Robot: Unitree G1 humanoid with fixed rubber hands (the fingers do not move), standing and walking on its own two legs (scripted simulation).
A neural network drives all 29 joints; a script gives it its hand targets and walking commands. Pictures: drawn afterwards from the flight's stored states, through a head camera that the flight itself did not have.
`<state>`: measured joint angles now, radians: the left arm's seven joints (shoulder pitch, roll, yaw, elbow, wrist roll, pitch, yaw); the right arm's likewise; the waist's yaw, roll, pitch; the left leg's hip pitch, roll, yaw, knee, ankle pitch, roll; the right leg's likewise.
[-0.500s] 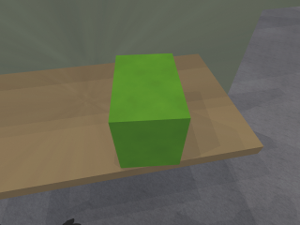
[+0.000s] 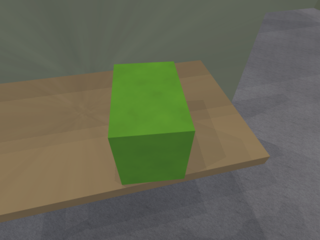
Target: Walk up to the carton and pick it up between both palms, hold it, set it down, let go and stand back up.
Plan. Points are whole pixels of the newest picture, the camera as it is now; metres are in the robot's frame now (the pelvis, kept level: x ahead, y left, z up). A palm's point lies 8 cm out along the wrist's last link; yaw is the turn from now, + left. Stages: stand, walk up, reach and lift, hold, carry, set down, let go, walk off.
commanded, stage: walk up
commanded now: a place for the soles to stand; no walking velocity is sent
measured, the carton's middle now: (148, 120) +0.46 +0.04 +0.04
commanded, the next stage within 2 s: reach and lift in 0.74 s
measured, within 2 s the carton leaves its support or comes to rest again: neither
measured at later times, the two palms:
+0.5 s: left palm out of the picture +0.08 +0.24 -0.12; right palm out of the picture +0.02 -0.26 -0.13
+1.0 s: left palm out of the picture +0.17 +0.24 -0.12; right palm out of the picture +0.16 -0.26 -0.13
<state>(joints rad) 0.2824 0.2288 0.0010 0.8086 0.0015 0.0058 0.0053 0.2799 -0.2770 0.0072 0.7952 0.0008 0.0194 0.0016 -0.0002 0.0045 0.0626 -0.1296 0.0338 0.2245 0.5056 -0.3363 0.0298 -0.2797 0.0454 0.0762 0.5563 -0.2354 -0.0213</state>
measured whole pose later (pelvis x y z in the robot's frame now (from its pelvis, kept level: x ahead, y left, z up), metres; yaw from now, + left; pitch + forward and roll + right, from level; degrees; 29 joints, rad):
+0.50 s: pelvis +0.01 +0.00 +0.00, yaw -3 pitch -2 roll +1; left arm 0.30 0.22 0.00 0.84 0.00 0.00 0.02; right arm 0.33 -0.28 0.01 0.86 -0.01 0.02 -0.01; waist -0.01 0.01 0.05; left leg -0.10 0.06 0.27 0.51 -0.36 0.02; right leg -0.28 0.08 0.12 0.57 -0.25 -0.03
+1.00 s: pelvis -0.03 +0.00 -0.04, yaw +5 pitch -1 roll -1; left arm -0.04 0.23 0.05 0.43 0.11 0.55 -0.07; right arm 0.01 -0.29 -0.07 0.78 0.10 0.00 0.03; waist -0.05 0.01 0.17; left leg -0.41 0.06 0.12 0.90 -0.48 0.03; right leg -0.49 0.03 -0.03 0.86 -0.36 -0.03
